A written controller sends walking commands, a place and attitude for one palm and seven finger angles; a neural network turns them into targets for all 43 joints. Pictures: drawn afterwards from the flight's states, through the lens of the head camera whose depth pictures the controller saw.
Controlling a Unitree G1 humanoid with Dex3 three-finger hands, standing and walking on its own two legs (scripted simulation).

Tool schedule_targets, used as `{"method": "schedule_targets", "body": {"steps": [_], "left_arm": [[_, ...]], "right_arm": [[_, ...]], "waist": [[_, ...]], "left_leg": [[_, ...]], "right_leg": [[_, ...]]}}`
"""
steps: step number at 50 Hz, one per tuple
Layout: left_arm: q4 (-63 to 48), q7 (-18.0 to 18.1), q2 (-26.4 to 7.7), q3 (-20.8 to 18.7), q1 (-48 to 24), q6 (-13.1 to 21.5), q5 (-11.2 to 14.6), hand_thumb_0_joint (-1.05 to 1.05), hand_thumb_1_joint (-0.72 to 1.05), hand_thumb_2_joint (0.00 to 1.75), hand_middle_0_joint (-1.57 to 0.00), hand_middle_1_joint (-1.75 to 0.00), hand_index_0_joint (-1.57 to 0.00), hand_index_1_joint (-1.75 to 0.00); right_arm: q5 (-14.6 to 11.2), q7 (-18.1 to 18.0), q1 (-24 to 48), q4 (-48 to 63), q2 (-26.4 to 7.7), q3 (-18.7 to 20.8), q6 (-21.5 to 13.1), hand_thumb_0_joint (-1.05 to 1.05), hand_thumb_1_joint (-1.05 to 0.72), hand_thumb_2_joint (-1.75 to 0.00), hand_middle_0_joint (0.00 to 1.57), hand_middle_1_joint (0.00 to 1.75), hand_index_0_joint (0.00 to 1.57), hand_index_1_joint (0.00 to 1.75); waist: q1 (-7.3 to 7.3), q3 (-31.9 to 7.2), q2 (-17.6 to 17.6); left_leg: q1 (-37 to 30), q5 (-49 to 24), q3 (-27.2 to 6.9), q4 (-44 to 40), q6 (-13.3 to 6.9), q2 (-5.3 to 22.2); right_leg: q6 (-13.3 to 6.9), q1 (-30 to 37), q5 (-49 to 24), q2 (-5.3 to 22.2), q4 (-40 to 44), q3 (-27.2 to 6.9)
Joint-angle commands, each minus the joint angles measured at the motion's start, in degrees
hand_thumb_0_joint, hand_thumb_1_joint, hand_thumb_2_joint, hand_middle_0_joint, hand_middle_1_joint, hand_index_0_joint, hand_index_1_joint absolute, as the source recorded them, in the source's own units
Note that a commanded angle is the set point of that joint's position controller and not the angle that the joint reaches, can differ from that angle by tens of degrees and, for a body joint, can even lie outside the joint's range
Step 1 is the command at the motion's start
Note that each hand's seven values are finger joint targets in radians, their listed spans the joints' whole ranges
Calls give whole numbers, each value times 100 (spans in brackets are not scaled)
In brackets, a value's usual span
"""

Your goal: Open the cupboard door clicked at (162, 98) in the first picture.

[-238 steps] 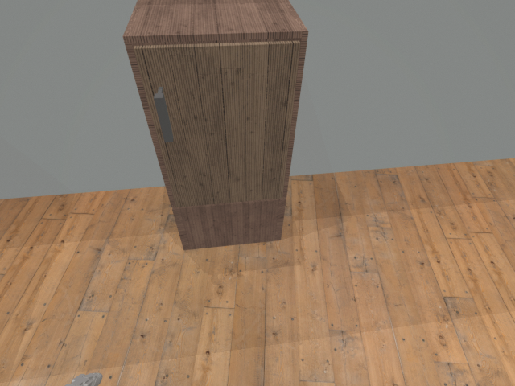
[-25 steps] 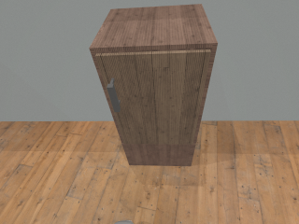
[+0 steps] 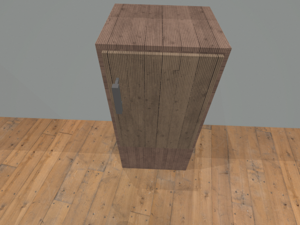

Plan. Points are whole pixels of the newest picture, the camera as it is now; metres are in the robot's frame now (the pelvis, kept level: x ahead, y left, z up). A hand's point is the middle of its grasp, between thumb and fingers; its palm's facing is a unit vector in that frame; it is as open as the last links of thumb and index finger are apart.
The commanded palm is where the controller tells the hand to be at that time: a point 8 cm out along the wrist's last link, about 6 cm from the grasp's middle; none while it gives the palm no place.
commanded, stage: come to a stop and stand still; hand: left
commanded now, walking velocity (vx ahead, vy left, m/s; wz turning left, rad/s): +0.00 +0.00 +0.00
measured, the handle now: (118, 96) +0.57 +0.17 -0.01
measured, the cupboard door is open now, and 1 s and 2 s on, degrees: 0 0 0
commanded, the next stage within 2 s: look again from close up in 0.02 s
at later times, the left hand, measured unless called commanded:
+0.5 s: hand out of the picture -0.02 +0.17 -0.18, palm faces +0.02 -0.98 -0.20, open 7.3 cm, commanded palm none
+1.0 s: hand out of the picture -0.10 +0.13 -0.18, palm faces +0.12 -0.98 -0.16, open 7.4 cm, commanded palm none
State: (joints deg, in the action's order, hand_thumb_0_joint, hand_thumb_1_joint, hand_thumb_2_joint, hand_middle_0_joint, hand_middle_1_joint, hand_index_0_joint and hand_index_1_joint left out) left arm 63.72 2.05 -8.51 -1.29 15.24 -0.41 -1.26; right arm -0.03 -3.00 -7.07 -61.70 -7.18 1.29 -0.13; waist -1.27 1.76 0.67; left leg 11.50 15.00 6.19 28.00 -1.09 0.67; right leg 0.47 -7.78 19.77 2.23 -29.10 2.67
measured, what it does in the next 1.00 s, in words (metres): stands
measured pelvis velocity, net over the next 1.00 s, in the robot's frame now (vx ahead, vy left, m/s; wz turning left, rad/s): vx -0.03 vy -0.02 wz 0.05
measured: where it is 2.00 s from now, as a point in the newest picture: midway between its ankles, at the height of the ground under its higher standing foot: outside the picture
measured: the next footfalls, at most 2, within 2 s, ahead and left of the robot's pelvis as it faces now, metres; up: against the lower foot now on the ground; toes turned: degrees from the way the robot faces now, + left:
left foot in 1.26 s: +0.10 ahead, +0.07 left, +0.00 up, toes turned +5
right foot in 1.52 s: +0.09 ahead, -0.16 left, +0.00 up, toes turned -2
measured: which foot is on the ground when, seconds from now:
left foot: down 0.00-1.00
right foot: down 0.00-1.00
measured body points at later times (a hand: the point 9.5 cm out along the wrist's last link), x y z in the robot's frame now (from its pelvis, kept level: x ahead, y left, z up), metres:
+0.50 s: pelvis -0.05 -0.01 +0.00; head -0.06 -0.01 +0.45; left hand -0.02 +0.22 -0.16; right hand -0.06 -0.23 -0.16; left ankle +0.00 +0.11 -0.74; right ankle -0.04 -0.12 -0.74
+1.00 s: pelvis -0.03 -0.02 +0.00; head -0.03 -0.02 +0.45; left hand -0.10 +0.18 -0.16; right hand -0.02 -0.24 -0.16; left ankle +0.00 +0.11 -0.73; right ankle -0.04 -0.11 -0.74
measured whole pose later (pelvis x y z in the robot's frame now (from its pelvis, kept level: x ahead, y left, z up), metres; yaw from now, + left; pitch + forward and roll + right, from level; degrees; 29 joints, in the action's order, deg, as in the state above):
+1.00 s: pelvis -0.03 -0.02 +0.00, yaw +3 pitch +0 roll +0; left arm 61.9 0.4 -7.1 -1.2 25.6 0.2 -1.9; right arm 1.2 -1.4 -19.0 -61.0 -7.8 1.5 0.6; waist -0.6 -1.3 0.4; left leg 18.9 17.7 2.5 32.7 -1.1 1.7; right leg -2.5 -13.2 18.2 -0.1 -31.5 4.5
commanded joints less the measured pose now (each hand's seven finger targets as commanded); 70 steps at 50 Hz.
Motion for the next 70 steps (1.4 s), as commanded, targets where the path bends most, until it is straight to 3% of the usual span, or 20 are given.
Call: {"method": "schedule_targets", "body": {"steps": [1,5,6,7,10,16,21,39,44,47,50,51,55,61,62,63,64,65,67,70], "left_arm": [[-75,-32,-408,-56,484,9,5,0,90,90,-20,-30,-20,-30],[-101,-34,-508,-39,331,69,54,0,90,90,-20,-30,-20,-30],[-196,230,-713,0,703,174,-80,0,90,90,-20,-30,-20,-30],[-279,232,-834,-37,496,286,-55,0,90,90,-20,-30,-20,-30],[-501,150,-787,-4,433,264,31,0,90,90,-20,-30,-20,-30],[-647,25,-709,30,258,94,31,0,90,90,-20,-30,-20,-30],[-740,-5,-791,13,261,55,35,0,90,90,-20,-30,-20,-30],[-485,-58,-332,5,1118,45,-38,0,90,90,-20,-30,-20,-30],[-359,-167,-115,-32,1442,41,-56,0,90,90,-20,-30,-20,-30],[-307,-180,-164,-63,1641,93,-59,0,90,90,-20,-30,-20,-30],[-232,-70,-615,-180,1849,207,-28,0,90,90,-20,-30,-20,-30],[-215,-40,-541,-172,1882,260,-25,0,90,90,-20,-30,-20,-30],[-171,-24,-456,-128,1694,332,-85,0,90,90,-20,-30,-20,-30],[-120,-81,-413,-88,1508,252,-5,0,90,90,-20,-30,-20,-30],[-161,-84,-228,-44,1586,243,-7,0,90,90,-20,-30,-20,-30],[-249,-75,-13,-2,1685,233,26,0,90,90,-20,-30,-20,-30],[-335,-36,-78,11,1572,215,17,0,90,90,-20,-30,-20,-30],[-352,-5,-91,-12,1370,160,-16,0,90,90,-20,-30,-20,-30],[-260,0,13,2,1246,76,-14,0,90,90,-20,-30,-20,-30],[-289,-16,69,2,1220,-61,-16,0,90,90,-20,-30,-20,-30]], "right_arm": [[71,24,-598,-3,-616,130,-1,0,-90,-90,20,30,20,30],[79,73,-588,-98,-592,40,-52,0,-90,-90,20,30,20,30],[46,105,-466,333,-1060,123,-112,0,-90,-90,20,30,20,30],[77,150,-587,492,-829,29,-142,0,-90,-90,20,30,20,30],[97,113,-1141,341,-860,56,-187,0,-90,-90,20,30,20,30],[107,132,-1018,516,-828,7,-67,0,-90,-90,20,30,20,30],[148,202,-1295,476,-783,5,21,0,-90,-90,20,30,20,30],[166,168,-1570,272,-790,91,10,0,-90,-90,20,30,20,30],[154,113,-1412,301,-919,204,-20,0,-90,-90,20,30,20,30],[148,115,-1277,350,-805,205,-53,0,-90,-90,20,30,20,30],[122,193,-946,559,-306,72,-140,0,-90,-90,20,30,20,30],[132,224,-712,623,-353,96,-164,0,-90,-90,20,30,20,30],[108,277,-600,642,-206,86,-210,0,-90,-90,20,30,20,30],[106,192,-1348,339,-289,30,-329,0,-90,-90,20,30,20,30],[101,130,-1772,198,-634,102,-379,0,-90,-90,20,30,20,30],[136,59,-2120,168,-1108,172,-389,0,-90,-90,20,30,20,30],[89,-4,-2137,183,-1146,145,-292,0,-90,-90,20,30,20,30],[92,-15,-1771,252,-991,82,-258,0,-90,-90,20,30,20,30],[74,-41,-1053,334,-666,-45,-290,0,-90,-90,20,30,20,30],[86,-15,-781,440,-760,45,-210,0,-90,-90,20,30,20,30]], "waist": [[158,164,370],[119,-6,-34],[27,218,294],[252,-141,-206],[232,-1011,-310],[163,459,-2],[230,811,152],[130,440,-361],[61,436,-653],[-35,379,-275],[-161,564,1443],[-186,675,1212],[-5,645,451],[312,113,367],[420,-290,-314],[429,-664,-1515],[386,-702,-1376],[296,-414,-896],[28,203,-1052],[-24,128,-617]], "left_leg": [[-217,-1298,-695,-605,-76,709],[-295,-1222,-689,-770,-2,669],[-60,-2238,-481,581,104,711],[-24,-2178,-403,404,143,587],[-372,-2605,-601,186,-21,678],[524,-369,-712,-330,-79,528],[766,754,-715,-394,-53,329],[1060,2356,-1341,-1198,-261,699],[1210,2533,-1574,-1460,-435,983],[1344,2217,-1226,-942,-356,745],[2355,925,-66,1463,-112,-18],[2521,1120,-201,2146,-146,82],[2403,977,-72,2295,-102,229],[-228,-368,236,-123,-81,68],[-1136,-1163,-481,-331,-241,671],[-1754,-2870,-2096,-577,-862,2043],[-1641,-4267,-2355,-725,-1393,2619],[-897,-4323,-1848,-751,-1405,2442],[190,-4517,-1213,-895,-1162,1989],[547,-3608,-818,-898,-1012,1699]], "right_leg": [[-99,-381,-1600,404,816,-367],[-114,-163,-1489,436,1008,-388],[14,-559,-3666,608,814,-707],[-199,-115,-4709,823,454,-551],[-356,236,-3407,525,8,-291],[-374,-700,-456,347,605,-436],[-421,-1308,1225,387,985,-595],[-284,-1123,1398,-1,355,-60],[-314,-811,535,-234,-148,218],[-399,-544,765,-24,400,-174],[-998,-31,1440,1340,1869,-2195],[-1209,-92,811,1537,1975,-2365],[-1314,29,-1590,1302,1490,-1368],[-764,-808,-1609,562,370,-458],[-518,-1226,-1547,338,-496,-260],[-188,-2024,86,-82,-1589,143],[-136,-2149,1478,-67,-2452,-94],[-143,-1819,1373,92,-2628,-281],[-22,-1426,969,277,-2307,-282],[73,-898,354,216,-1525,-3]]}}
